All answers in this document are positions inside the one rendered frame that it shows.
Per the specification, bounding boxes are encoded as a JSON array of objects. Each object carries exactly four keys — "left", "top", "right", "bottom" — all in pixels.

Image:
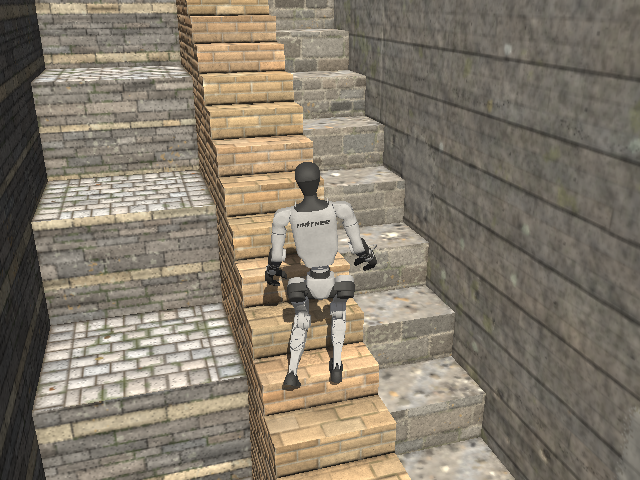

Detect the robot right hand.
[{"left": 354, "top": 248, "right": 377, "bottom": 271}]

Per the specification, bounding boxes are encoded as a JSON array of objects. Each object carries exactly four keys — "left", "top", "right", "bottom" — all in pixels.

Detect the right robot upper arm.
[{"left": 332, "top": 201, "right": 365, "bottom": 254}]

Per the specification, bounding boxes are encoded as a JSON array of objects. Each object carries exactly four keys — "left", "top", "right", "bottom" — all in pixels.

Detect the left robot foot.
[{"left": 284, "top": 372, "right": 301, "bottom": 386}]

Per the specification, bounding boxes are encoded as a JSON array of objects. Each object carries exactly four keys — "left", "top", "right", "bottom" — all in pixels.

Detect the robot left forearm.
[{"left": 266, "top": 248, "right": 282, "bottom": 275}]

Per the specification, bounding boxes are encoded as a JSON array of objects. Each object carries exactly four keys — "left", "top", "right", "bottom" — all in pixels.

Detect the left robot upper arm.
[{"left": 271, "top": 207, "right": 291, "bottom": 262}]

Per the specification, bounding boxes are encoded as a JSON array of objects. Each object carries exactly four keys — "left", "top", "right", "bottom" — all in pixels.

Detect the humanoid robot torso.
[{"left": 290, "top": 198, "right": 338, "bottom": 300}]

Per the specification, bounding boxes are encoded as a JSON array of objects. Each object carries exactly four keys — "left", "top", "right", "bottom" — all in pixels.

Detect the robot left hand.
[{"left": 265, "top": 266, "right": 287, "bottom": 286}]

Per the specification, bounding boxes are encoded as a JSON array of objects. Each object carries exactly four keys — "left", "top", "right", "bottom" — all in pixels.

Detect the robot right forearm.
[{"left": 356, "top": 238, "right": 374, "bottom": 262}]

